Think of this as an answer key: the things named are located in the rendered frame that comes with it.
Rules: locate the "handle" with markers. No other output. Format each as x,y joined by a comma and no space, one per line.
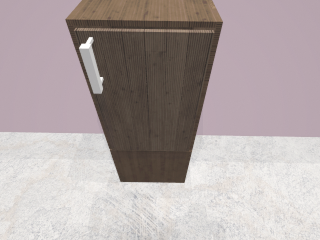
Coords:
90,64

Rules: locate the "cupboard door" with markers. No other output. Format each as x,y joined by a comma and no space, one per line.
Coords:
152,84

